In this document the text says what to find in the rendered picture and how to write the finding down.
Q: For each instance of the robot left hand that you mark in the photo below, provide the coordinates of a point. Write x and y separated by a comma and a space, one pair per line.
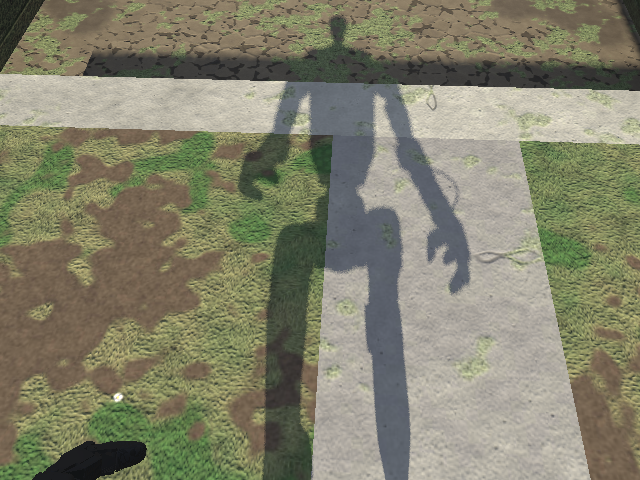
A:
89, 461

